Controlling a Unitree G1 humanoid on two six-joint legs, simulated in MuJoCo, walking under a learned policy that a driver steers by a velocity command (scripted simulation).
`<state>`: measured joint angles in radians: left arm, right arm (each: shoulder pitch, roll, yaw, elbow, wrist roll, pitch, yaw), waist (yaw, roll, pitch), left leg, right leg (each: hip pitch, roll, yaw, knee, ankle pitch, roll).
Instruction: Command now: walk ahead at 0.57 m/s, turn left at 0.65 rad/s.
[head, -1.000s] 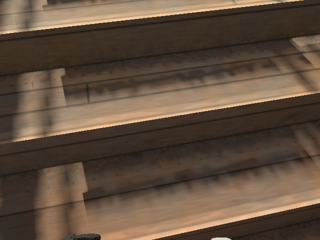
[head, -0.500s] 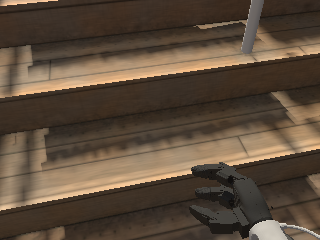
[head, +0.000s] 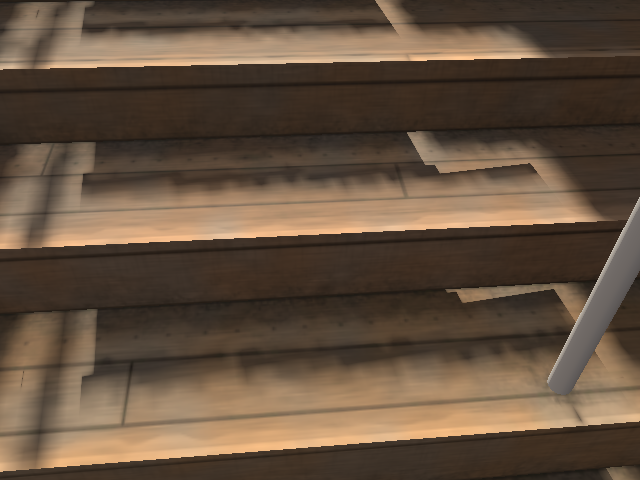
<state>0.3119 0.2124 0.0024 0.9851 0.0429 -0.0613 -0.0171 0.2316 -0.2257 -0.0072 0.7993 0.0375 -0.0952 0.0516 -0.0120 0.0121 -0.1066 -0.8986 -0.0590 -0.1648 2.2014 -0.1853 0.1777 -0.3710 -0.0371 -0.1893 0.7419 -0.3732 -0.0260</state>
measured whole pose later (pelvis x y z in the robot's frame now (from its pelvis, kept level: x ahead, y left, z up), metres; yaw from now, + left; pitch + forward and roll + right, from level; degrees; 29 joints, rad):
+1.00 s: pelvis +0.44 -0.01 +0.22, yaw +6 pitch +4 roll -2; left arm 0.00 0.19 -0.03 0.49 -0.01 -0.03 0.00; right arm 0.26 -0.28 -0.03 0.76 0.01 0.09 -0.08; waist -0.01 0.06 0.00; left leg -0.11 0.08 0.01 0.43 -0.14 0.02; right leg -0.90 -0.03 -0.09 1.33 -0.50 -0.03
